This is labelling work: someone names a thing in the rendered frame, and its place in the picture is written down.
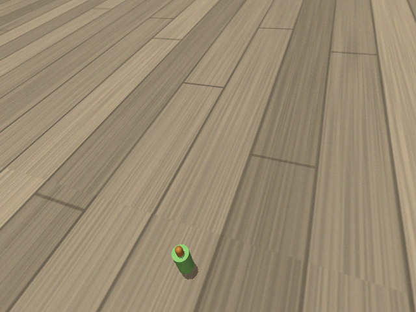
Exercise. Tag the bottle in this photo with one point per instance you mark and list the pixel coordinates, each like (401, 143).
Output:
(182, 258)

